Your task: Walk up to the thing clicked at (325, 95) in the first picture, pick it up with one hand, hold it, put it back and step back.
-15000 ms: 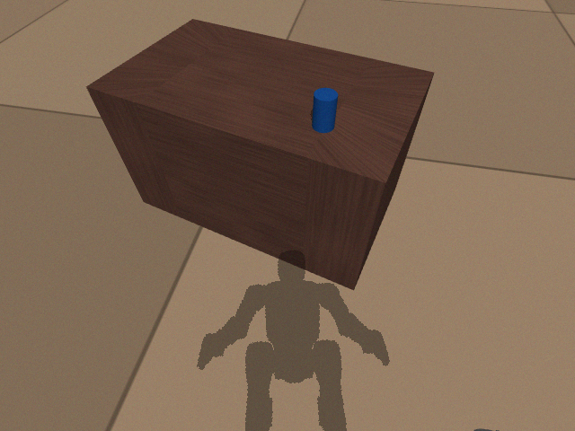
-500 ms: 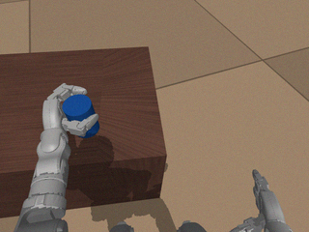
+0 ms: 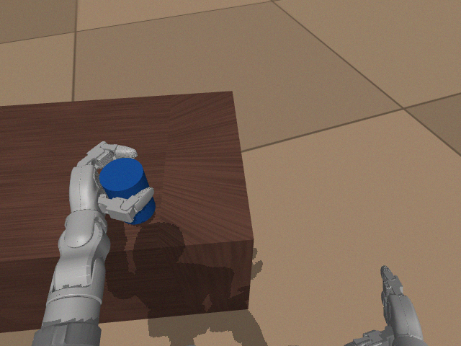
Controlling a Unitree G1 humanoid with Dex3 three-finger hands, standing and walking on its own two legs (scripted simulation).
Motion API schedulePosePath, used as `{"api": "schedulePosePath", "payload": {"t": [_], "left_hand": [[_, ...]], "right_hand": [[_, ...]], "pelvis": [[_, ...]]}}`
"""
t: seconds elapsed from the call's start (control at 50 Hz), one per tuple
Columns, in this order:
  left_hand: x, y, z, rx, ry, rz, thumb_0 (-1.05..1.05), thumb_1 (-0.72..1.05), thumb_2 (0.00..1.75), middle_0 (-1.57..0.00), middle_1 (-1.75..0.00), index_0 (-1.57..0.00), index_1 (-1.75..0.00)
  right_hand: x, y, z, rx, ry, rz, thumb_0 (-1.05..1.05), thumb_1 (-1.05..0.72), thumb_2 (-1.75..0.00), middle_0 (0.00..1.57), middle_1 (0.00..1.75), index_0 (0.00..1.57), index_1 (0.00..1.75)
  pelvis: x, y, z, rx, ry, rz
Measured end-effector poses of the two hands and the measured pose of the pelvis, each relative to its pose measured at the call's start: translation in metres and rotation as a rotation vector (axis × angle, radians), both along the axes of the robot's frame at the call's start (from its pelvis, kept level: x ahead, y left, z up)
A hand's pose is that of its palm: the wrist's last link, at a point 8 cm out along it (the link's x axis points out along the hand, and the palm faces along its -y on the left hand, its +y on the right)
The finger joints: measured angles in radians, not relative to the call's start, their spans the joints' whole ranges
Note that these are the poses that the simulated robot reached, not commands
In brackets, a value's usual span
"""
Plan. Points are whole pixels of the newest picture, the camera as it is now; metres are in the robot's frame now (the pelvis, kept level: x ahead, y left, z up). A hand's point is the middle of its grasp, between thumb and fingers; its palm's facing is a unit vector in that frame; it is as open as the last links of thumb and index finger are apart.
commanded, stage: lift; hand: left
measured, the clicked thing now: (130, 192) +0.36 +0.17 +0.08
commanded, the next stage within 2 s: hold in 0.28 s
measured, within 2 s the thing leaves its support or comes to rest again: neither
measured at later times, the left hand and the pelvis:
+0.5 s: hand (116, 186) +0.34 +0.18 +0.13, palm faces +0.16 -0.99 -0.03, open 9.7 cm; pelvis +0.00 +0.00 +0.01, yaw +0 degrees
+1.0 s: hand (111, 189) +0.32 +0.17 +0.14, palm faces +0.16 -0.99 -0.03, open 9.7 cm; pelvis +0.01 +0.00 +0.02, yaw +1 degrees
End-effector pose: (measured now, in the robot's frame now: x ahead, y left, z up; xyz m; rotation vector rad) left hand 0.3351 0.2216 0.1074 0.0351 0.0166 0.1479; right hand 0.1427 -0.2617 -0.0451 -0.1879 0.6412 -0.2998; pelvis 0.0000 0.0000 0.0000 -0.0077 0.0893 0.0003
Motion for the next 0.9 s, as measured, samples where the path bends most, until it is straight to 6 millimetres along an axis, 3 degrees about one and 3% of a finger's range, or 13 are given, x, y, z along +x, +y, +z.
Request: {"api": "schedulePosePath", "payload": {"t": [0.3, 0.64, 0.9], "left_hand": [[-0.017, 0.001, 0.012, -0.016, 0.002, 0.001, 0.0, -0.46, 1.24, -0.7, -1.15, -0.74, -1.16], [-0.03, 0.005, 0.033, -0.01, -0.019, 0.005, 0.0, -0.43, 1.2, -0.71, -1.12, -0.76, -1.13], [-0.038, 0.004, 0.032, -0.021, 0.01, 0.011, 0.0, -0.41, 1.18, -0.71, -1.11, -0.75, -1.12]], "right_hand": [[-0.005, 0.002, -0.002, 0.014, -0.001, 0.0, -0.01, 0.53, -0.05, 0.05, 0.05, 0.05, 0.05], [0.004, 0.014, 0.002, 0.034, -0.039, 0.024, -0.01, 0.52, -0.06, 0.05, 0.05, 0.05, 0.05], [0.009, 0.013, 0.005, 0.025, -0.045, 0.033, -0.01, 0.51, -0.06, 0.05, 0.05, 0.05, 0.05]], "pelvis": [[-0.004, 0.0, 0.008, 0.002, -0.046, 0.002], [-0.001, 0.001, 0.014, 0.0, -0.08, 0.008], [0.004, 0.002, 0.018, 0.001, -0.095, 0.008]]}}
